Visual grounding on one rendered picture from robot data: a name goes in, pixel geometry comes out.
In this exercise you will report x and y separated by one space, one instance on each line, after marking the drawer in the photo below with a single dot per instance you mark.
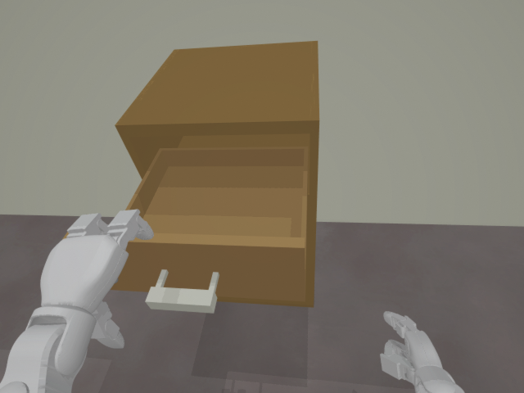
238 211

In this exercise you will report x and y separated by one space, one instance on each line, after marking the robot right hand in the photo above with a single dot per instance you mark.
401 361

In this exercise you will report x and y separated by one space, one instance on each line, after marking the cabinet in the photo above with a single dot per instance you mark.
262 95

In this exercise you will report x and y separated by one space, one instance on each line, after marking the robot left hand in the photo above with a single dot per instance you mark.
82 268

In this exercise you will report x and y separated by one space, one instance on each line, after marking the robot right forearm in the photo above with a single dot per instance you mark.
432 379

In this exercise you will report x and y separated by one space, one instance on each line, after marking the robot left forearm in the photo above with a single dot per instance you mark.
48 355

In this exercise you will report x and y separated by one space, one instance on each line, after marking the handle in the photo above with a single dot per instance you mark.
182 299

